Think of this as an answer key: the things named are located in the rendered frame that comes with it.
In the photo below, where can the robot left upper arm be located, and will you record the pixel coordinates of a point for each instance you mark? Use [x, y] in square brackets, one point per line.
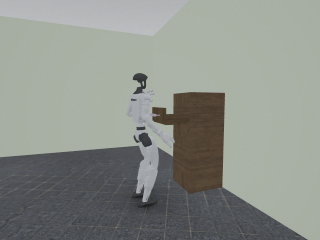
[129, 108]

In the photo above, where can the left robot hand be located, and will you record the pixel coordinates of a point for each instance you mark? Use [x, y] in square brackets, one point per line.
[150, 91]

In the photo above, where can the robot right forearm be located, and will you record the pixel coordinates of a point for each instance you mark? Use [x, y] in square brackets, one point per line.
[153, 126]

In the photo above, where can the handle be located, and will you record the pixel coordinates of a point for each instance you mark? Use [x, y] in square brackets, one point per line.
[154, 115]

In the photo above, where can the robot left shin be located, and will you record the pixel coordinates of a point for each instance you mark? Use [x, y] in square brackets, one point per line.
[141, 179]

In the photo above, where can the left robot thigh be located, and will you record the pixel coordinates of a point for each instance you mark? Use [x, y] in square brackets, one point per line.
[144, 163]

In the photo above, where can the robot right upper arm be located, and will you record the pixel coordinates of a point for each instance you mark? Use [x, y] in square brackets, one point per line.
[145, 98]

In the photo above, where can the drawer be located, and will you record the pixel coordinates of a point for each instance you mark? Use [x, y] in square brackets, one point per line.
[169, 119]

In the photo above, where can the right robot hand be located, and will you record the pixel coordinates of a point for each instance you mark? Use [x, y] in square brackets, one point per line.
[166, 137]

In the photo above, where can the cabinet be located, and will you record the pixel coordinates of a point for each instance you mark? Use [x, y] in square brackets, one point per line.
[198, 149]

